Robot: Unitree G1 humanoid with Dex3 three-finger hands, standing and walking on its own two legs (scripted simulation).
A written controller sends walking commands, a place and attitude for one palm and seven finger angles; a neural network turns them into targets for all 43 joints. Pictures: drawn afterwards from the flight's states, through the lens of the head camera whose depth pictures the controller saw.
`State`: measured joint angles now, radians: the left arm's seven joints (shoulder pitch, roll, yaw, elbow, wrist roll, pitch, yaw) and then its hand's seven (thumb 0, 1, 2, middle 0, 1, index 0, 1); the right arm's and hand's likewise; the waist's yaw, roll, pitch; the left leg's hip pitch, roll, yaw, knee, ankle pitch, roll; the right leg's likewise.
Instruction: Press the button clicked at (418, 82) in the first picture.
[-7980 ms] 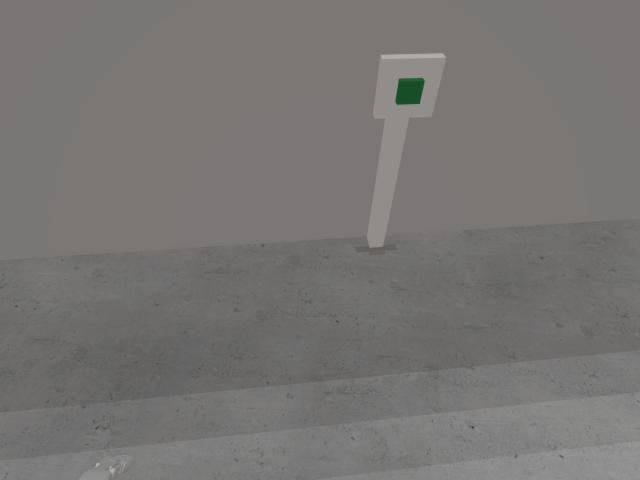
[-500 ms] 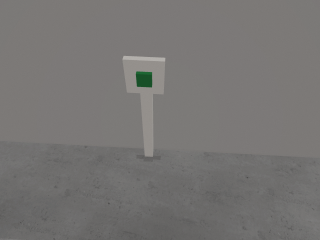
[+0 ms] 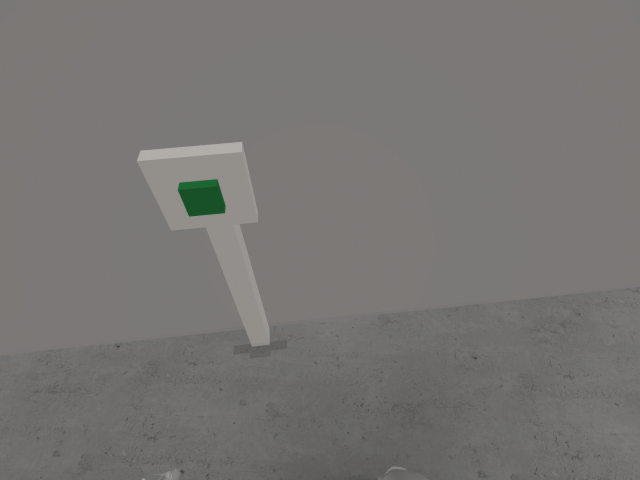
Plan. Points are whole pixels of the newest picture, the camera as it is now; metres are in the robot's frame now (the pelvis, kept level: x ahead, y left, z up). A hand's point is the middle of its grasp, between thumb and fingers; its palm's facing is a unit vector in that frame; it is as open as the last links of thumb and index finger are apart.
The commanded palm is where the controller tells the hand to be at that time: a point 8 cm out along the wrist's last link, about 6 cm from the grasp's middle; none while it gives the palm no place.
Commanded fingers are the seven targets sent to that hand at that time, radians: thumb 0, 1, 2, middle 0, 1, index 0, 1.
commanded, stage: take the last steps up to it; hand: left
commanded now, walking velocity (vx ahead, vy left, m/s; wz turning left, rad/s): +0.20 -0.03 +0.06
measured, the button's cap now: (203, 197) +0.60 +0.24 -0.02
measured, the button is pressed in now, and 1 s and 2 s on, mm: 0 0 0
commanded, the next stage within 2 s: come to a stop and stand still in 0.20 s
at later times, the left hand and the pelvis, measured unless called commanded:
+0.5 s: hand out of the picture +0.08 +0.15 -0.17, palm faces +0.11 -0.99 -0.10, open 7.4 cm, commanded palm none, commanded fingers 0.00 0.90 0.90 -0.20 -0.30 -0.20 -0.30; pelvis +0.13 +0.01 +0.02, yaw +0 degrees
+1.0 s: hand out of the picture +0.09 +0.12 -0.13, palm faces +0.05 -0.97 -0.23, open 7.4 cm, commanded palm none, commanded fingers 0.00 0.90 0.90 -0.20 -0.30 -0.20 -0.30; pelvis +0.07 -0.06 +0.03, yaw +0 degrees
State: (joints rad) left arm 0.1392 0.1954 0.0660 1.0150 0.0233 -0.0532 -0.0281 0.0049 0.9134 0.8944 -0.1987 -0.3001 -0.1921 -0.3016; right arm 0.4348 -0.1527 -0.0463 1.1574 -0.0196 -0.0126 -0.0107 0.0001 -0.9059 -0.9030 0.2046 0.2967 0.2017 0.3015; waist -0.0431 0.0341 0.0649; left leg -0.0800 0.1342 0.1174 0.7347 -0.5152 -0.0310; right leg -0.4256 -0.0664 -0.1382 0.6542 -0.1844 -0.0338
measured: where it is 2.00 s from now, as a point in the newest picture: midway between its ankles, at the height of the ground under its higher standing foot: outside the picture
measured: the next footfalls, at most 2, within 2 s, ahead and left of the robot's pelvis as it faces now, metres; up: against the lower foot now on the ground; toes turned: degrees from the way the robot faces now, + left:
left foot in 0.40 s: +0.21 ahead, +0.11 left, +0.00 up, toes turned +9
right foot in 0.82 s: +0.12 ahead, -0.16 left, +0.00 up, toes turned +0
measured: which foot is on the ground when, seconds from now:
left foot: up 0.00-0.38, down 0.40-0.84, up 0.86-1.00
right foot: down 0.00-0.48, up 0.50-0.80, down 0.82-1.00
